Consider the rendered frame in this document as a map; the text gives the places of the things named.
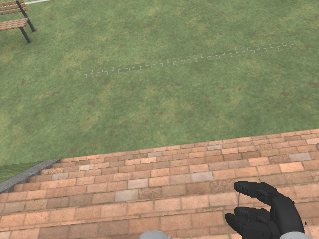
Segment robot right hand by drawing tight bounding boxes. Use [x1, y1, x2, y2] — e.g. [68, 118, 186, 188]
[225, 181, 307, 239]

